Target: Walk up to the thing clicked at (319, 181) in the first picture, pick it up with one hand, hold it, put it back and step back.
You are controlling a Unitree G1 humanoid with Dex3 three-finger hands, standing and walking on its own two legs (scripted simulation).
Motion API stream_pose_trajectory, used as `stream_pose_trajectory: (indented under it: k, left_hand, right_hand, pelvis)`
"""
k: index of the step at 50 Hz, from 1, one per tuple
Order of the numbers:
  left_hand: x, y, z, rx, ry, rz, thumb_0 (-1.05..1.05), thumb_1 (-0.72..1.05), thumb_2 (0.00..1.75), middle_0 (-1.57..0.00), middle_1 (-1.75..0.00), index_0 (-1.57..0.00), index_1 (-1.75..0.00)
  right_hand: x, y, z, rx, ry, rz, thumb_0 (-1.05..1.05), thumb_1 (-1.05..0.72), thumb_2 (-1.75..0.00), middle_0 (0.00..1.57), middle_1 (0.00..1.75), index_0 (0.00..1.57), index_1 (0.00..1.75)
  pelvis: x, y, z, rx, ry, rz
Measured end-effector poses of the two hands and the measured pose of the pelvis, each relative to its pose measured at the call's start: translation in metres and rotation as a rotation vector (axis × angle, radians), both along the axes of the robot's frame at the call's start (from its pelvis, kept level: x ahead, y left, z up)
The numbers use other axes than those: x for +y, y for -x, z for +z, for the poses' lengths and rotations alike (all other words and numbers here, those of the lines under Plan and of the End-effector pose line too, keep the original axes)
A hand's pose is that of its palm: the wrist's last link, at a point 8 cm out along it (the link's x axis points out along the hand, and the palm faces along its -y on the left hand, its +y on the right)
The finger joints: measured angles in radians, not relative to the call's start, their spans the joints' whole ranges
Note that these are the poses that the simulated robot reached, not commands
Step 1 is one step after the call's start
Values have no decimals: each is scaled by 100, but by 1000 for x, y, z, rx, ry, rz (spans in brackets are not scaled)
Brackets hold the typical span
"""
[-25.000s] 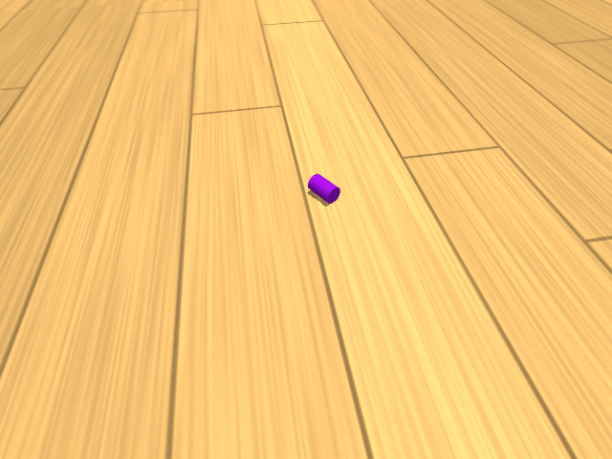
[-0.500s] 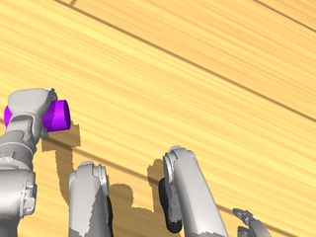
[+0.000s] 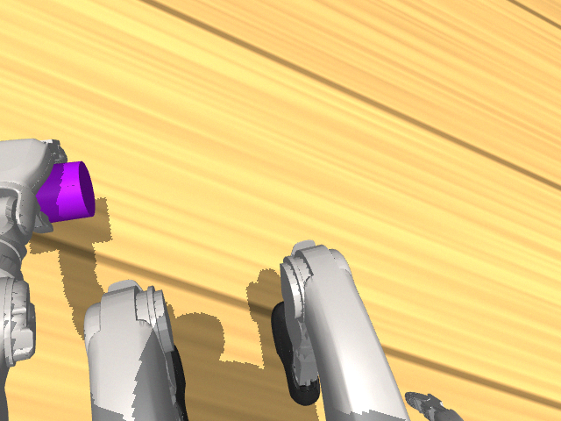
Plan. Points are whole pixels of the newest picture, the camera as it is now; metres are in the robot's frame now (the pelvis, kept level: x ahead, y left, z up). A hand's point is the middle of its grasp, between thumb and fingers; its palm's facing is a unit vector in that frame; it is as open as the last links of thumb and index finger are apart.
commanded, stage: crouch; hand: left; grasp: from above
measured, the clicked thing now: (36, 195) +0.47 +0.27 -0.21
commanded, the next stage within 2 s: lower in 0.10 s
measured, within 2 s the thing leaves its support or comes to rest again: neither
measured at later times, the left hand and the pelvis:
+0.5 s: hand (43, 196) +0.48 +0.27 -0.22, palm faces -0.50 -0.04 -0.87, open 10.9 cm; pelvis +0.00 +0.00 -0.03, yaw -2 degrees
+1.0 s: hand (57, 198) +0.48 +0.26 -0.27, palm faces -0.49 -0.05 -0.87, open 10.8 cm; pelvis +0.00 +0.00 -0.05, yaw -4 degrees
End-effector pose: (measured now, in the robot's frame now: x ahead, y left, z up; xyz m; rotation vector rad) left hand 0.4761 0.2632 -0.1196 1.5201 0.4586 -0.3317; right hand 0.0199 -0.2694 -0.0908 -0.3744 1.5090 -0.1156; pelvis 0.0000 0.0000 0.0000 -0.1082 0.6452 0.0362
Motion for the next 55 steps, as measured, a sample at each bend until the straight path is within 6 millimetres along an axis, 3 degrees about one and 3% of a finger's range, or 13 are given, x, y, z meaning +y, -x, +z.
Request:
stream_pose_trajectory:
  k: [15, 39, 55]
  left_hand:
    - [4, -7, -20, 1, -5, 6, -1, -10, 42, -71, -37, -72, -39]
    - [4, -11, -79, 1, 11, 2, 0, -7, 36, -74, -31, -74, -34]
    - [1, -16, -103, 4, 20, 5, 0, -5, 33, -74, -30, -75, -32]
  right_hand:
    - [-2, -1, -13, 7, 7, 28, 0, -92, -90, 20, 30, 20, 29]
    - [1, -2, -32, 35, 16, 73, 0, -91, -90, 20, 30, 20, 30]
    - [5, 2, -32, 49, 4, 115, 0, -90, -90, 20, 30, 20, 30]
  pelvis:
    - [0, 1, -17, -13, 14, -8]
    - [3, -3, -48, -34, 42, -22]
    - [4, -4, -57, -60, 65, -39]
